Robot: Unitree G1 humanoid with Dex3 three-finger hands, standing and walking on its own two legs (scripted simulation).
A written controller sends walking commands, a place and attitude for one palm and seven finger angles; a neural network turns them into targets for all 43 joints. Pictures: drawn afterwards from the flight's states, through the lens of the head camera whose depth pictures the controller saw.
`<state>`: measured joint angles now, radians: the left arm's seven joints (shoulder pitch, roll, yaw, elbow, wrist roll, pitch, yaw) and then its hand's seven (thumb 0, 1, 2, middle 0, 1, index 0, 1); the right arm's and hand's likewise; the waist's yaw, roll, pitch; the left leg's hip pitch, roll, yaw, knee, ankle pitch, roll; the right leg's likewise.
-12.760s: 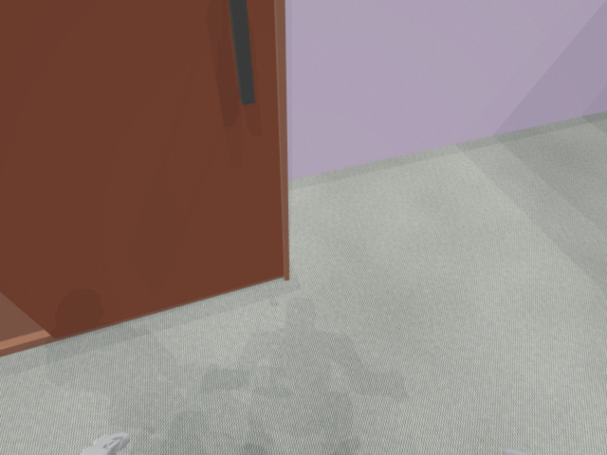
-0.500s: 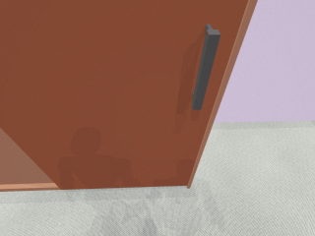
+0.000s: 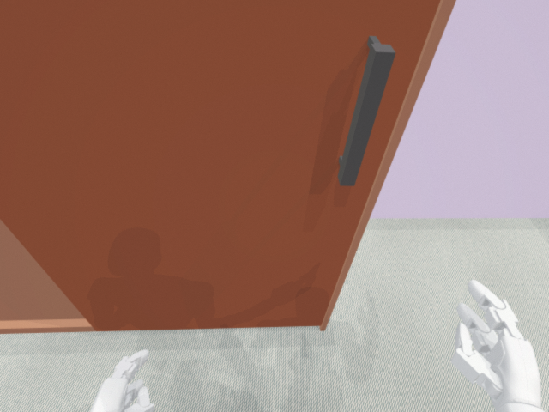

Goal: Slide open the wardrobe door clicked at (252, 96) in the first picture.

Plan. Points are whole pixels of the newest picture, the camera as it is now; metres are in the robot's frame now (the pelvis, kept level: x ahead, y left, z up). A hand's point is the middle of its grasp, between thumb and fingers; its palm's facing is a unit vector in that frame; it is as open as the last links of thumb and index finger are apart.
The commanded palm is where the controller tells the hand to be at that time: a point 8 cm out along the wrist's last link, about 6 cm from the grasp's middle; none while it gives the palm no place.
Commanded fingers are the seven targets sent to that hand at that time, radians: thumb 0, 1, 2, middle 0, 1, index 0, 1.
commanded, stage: raise the hand with hooked fingers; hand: right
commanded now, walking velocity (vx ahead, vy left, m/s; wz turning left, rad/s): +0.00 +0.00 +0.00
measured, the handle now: (358, 117) +0.53 -0.09 +0.19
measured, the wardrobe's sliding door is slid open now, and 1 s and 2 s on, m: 0.00 0.00 0.00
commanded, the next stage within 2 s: move the hooked fingers beside the handle in 1.88 s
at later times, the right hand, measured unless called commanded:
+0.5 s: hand (476, 359) +0.21 -0.24 +0.05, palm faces -0.16 +0.98 -0.08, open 10.4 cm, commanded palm +0.17 -0.30 +0.06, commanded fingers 0.00 -0.04 -0.53 0.26 0.86 0.26 0.86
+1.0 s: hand out of the picture +0.24 -0.29 +0.15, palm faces +0.00 +0.99 -0.12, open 13.3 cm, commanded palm +0.20 -0.33 +0.15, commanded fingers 0.00 0.50 -0.30 0.30 1.20 0.30 1.20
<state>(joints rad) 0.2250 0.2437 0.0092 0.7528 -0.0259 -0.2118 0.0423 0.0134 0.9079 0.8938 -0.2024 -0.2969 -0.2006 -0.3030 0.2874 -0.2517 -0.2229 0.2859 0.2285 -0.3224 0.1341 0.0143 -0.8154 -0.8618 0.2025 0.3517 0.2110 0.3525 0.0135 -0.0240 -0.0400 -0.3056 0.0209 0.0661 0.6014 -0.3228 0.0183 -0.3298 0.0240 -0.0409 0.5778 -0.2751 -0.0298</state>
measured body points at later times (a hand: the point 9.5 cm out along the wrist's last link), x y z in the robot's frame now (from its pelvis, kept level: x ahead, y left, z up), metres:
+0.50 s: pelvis -0.02 +0.00 -0.03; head +0.01 +0.00 +0.42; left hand +0.16 +0.24 -0.09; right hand +0.21 -0.29 +0.05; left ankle -0.01 +0.11 -0.73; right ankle +0.02 -0.10 -0.73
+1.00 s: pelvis -0.01 -0.02 +0.00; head -0.02 -0.02 +0.45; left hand +0.19 +0.19 -0.05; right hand +0.23 -0.35 +0.16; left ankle -0.01 +0.10 -0.73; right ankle +0.02 -0.10 -0.73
